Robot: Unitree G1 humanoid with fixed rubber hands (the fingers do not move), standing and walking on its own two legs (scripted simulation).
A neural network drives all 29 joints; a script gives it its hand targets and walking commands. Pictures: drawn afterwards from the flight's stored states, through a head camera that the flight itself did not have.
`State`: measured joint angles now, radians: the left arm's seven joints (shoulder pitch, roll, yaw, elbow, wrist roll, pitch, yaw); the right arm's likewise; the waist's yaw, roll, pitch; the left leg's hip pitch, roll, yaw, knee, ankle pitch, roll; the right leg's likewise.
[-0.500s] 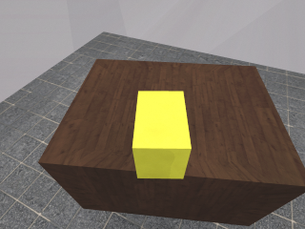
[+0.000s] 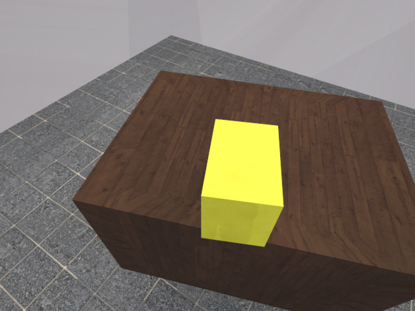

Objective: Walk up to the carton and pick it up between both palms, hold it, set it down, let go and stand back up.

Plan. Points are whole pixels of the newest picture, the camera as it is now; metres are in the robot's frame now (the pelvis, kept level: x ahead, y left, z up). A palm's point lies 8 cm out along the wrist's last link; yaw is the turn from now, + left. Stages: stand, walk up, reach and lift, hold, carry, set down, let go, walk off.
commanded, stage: walk up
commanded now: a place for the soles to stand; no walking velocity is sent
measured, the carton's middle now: (239, 181) +0.45 -0.05 -0.06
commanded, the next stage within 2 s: reach and lift in 1.38 s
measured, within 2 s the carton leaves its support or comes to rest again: neither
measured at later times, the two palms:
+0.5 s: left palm out of the picture +0.03 +0.25 -0.15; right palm out of the picture +0.05 -0.25 -0.13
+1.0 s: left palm out of the picture -0.04 +0.23 -0.13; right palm out of the picture +0.11 -0.21 -0.13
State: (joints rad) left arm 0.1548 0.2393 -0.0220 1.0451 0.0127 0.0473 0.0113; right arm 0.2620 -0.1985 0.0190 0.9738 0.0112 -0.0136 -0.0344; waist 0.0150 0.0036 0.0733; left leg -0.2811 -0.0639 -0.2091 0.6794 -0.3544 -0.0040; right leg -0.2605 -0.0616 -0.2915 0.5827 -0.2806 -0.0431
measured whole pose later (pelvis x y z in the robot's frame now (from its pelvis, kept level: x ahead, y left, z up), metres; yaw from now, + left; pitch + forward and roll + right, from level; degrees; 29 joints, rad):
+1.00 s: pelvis +0.01 +0.00 +0.01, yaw +10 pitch -2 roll -1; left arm 0.29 0.18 -0.04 1.10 0.00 0.02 0.00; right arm 0.21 -0.18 0.03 1.01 -0.01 -0.01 -0.03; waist 0.01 0.03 0.04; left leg -0.22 -0.07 -0.13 0.54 -0.28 0.03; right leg -0.18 -0.05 -0.23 0.50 -0.28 -0.03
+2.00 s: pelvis -0.01 -0.04 -0.01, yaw +5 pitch +2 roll +1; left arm 0.13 0.20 0.13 0.47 0.06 0.56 -0.02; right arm 0.16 -0.14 0.02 0.60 0.03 0.13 -0.02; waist 0.04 -0.09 0.14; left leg -0.41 0.05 0.03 0.71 -0.34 -0.04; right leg -0.43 0.03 -0.13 0.73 -0.35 -0.11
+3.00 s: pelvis +0.00 +0.00 +0.01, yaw +4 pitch -5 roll +0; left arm 0.24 0.17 -0.13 0.57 -0.09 -0.06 0.07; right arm 0.21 -0.07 -0.10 0.73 0.03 -0.25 0.01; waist 0.01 -0.04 0.03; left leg -0.17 0.01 0.07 0.53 -0.28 0.02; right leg -0.18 0.01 -0.07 0.53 -0.26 -0.04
